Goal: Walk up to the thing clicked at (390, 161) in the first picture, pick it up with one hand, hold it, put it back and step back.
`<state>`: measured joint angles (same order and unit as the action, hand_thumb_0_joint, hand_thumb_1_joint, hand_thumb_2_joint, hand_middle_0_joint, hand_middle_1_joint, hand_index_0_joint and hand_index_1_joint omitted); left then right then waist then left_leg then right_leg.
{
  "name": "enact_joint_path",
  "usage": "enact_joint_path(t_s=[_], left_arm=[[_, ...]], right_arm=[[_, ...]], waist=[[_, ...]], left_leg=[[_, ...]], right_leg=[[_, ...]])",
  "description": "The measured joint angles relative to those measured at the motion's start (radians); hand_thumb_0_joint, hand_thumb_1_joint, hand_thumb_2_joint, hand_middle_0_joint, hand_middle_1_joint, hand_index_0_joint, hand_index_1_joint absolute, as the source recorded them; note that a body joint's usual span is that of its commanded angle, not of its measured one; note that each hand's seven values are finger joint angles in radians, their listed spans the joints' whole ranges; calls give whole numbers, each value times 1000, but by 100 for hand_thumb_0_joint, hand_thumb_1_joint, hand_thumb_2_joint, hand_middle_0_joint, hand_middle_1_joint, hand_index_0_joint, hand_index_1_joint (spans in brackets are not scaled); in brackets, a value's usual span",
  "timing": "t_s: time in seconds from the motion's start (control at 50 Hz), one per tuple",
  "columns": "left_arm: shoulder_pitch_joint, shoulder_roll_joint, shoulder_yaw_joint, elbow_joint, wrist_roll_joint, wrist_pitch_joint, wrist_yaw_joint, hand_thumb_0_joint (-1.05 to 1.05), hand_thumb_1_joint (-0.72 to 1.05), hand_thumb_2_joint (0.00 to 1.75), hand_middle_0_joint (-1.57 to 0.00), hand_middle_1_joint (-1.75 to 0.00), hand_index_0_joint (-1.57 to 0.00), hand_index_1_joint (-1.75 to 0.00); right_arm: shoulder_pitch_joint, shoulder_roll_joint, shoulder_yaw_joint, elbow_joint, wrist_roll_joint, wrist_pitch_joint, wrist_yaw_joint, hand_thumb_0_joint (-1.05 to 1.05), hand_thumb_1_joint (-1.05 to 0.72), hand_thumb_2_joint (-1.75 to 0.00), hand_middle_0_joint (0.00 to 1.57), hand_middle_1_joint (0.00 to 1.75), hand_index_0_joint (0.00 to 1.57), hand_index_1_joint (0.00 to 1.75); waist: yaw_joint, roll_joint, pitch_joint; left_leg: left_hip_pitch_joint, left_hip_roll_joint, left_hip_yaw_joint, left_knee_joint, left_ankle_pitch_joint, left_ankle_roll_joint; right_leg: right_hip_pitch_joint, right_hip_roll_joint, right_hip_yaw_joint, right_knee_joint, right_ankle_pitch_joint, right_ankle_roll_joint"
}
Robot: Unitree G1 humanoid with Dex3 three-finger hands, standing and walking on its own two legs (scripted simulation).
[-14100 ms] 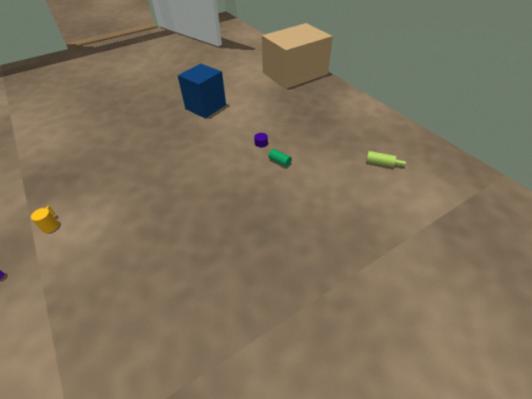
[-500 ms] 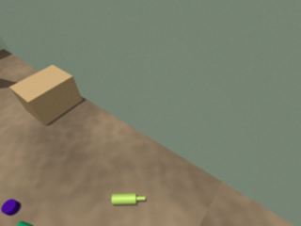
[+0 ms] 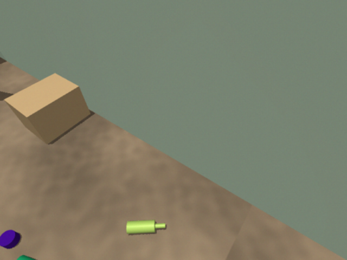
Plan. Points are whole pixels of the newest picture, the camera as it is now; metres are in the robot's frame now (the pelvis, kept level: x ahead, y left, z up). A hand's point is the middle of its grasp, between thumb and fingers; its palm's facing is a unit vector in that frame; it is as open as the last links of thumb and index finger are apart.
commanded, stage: walk up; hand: left
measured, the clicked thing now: (146, 226) +0.46 +0.18 -0.75
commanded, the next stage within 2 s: stand in 0.58 s
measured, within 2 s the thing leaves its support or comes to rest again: neither
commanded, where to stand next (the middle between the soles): +0.05 +0.00 m, yaw +1 degrees
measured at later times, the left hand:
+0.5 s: hand out of the picture +0.10 +0.25 -0.16, palm faces -0.02 -0.94 -0.34, open 7.4 cm
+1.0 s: hand out of the picture +0.10 +0.25 -0.16, palm faces -0.03 -0.94 -0.34, open 7.4 cm
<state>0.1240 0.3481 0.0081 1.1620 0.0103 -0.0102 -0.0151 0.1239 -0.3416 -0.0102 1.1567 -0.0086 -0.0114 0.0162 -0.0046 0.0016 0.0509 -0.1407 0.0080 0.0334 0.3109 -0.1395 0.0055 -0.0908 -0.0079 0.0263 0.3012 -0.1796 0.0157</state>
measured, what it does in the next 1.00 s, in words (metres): stands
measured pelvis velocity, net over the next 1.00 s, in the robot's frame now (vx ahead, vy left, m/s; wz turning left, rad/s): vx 0.03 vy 0.00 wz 0.00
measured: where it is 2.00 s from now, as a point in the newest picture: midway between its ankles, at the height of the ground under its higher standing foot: outside the picture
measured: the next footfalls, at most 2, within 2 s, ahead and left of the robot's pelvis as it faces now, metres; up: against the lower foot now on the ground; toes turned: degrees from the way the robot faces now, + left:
none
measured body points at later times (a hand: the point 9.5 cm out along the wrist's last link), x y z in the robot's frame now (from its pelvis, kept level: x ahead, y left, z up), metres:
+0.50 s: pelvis +0.02 +0.00 +0.00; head +0.03 +0.00 +0.45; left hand +0.10 +0.30 -0.13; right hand +0.11 -0.30 -0.13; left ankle +0.02 +0.11 -0.75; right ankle -0.01 -0.13 -0.75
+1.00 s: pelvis +0.03 +0.00 +0.00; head +0.04 +0.00 +0.45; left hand +0.10 +0.30 -0.13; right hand +0.10 -0.30 -0.13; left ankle +0.02 +0.11 -0.75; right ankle -0.01 -0.13 -0.75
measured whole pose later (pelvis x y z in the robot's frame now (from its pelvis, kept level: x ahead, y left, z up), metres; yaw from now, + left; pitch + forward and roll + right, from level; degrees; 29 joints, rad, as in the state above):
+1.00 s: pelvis +0.03 +0.00 +0.00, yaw +0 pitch -1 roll +0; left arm 0.12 0.36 0.00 1.13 0.01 -0.02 0.00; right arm 0.10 -0.34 0.00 1.14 -0.01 -0.01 0.01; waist -0.01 0.00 0.04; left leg -0.11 0.01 0.03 0.31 -0.18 0.00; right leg -0.06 -0.01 0.02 0.29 -0.21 0.01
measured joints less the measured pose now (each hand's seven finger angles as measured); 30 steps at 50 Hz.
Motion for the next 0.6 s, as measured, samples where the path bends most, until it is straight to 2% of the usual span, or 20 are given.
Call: enact_joint_path(t_s=[0.6], left_arm=[[-35, -2, -6, -23, -2, -3, 10, 0, 90, 90, -20, -30, -20, -30]], right_arm=[[-48, -7, -3, -25, 2, 1, -6, 0, -91, -90, 20, 30, 20, 30]], waist=[[2, -2, -5]], left_leg=[[21, 1, 3, -10, -19, -5]], right_leg=[[19, 1, 3, -8, -18, -2]])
